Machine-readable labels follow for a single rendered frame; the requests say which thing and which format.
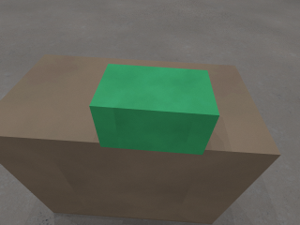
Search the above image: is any carton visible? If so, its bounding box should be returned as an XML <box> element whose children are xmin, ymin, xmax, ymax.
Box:
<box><xmin>89</xmin><ymin>64</ymin><xmax>219</xmax><ymax>155</ymax></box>

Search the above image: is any pedestal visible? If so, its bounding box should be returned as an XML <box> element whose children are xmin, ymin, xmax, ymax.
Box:
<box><xmin>0</xmin><ymin>54</ymin><xmax>281</xmax><ymax>224</ymax></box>

